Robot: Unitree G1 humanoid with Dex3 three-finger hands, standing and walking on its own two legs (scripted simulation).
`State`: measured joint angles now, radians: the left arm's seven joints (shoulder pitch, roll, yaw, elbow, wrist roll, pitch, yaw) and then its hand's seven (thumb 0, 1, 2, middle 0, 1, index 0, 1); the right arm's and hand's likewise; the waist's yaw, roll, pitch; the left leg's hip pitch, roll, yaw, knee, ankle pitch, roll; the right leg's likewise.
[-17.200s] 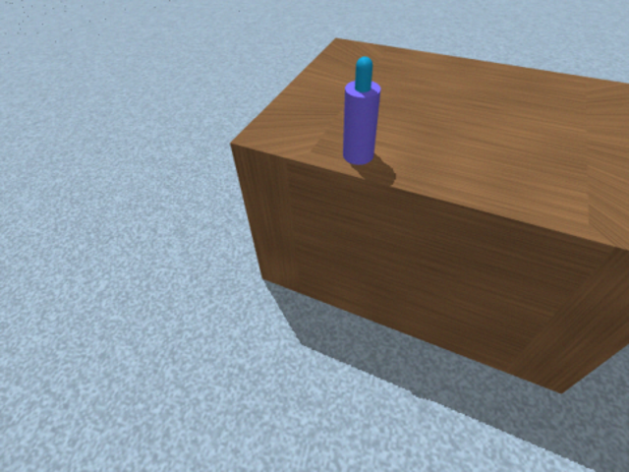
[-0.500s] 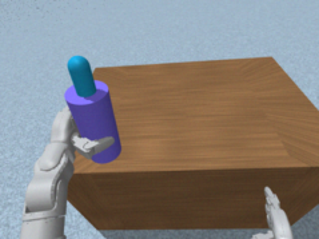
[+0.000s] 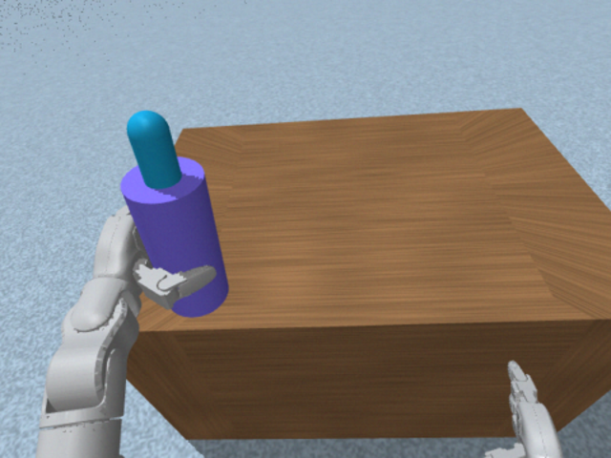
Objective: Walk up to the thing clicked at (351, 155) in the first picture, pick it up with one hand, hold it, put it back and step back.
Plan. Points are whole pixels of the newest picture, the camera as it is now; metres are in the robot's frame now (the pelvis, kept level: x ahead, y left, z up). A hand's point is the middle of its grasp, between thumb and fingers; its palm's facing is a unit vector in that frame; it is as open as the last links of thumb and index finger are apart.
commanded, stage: hold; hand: left
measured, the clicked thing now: (176, 221) +0.32 +0.16 +0.21
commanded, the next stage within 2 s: crouch in 0.34 s
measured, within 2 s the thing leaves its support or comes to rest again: neither
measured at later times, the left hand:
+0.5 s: hand (184, 243) +0.32 +0.16 +0.18, palm faces +0.02 -1.00 -0.07, open 11.2 cm
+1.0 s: hand (224, 240) +0.39 +0.14 +0.10, palm faces +0.01 -1.00 -0.02, open 11.2 cm
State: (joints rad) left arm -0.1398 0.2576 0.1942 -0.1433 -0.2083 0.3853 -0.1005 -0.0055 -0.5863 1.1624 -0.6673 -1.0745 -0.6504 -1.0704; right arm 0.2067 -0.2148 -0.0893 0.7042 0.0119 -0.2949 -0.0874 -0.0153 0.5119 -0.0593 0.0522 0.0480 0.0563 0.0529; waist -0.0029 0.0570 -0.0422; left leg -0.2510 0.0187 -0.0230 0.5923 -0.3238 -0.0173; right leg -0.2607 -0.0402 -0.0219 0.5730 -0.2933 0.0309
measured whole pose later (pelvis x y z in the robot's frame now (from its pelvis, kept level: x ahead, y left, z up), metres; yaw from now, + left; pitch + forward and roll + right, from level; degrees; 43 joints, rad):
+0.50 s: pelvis +0.00 +0.00 +0.00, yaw +0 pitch -1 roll +0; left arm -0.15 0.25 0.20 -0.15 -0.21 0.40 -0.11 -0.01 -0.59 1.16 -0.67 -1.07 -0.65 -1.07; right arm 0.22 -0.22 -0.09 0.71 0.01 -0.29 -0.08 -0.02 0.52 -0.06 0.05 0.05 0.06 0.05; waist 0.00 0.06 -0.04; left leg -0.25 0.02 -0.02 0.58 -0.32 -0.02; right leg -0.26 -0.04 -0.02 0.56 -0.29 0.03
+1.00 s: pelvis -0.01 +0.00 -0.01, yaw -1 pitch +3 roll +0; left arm -0.41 0.24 0.17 0.41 -0.16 0.09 -0.04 -0.01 -0.58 1.16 -0.68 -1.05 -0.66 -1.05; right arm 0.21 -0.21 -0.06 0.66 0.00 -0.30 -0.07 -0.02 0.56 -0.04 0.05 0.05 0.06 0.05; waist -0.06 0.01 -0.02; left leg -0.36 0.02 0.00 0.65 -0.33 -0.02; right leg -0.39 -0.03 0.00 0.63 -0.29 0.03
